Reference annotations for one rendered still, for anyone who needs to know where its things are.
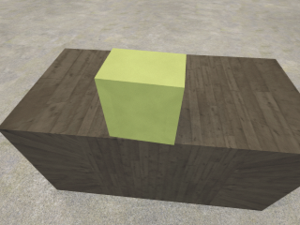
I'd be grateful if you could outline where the pedestal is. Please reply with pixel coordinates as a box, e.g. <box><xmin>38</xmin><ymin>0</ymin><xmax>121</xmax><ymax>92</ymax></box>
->
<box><xmin>0</xmin><ymin>48</ymin><xmax>300</xmax><ymax>211</ymax></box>

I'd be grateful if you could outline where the carton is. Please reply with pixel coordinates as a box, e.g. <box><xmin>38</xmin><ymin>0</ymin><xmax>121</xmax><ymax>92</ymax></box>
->
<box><xmin>94</xmin><ymin>48</ymin><xmax>187</xmax><ymax>145</ymax></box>

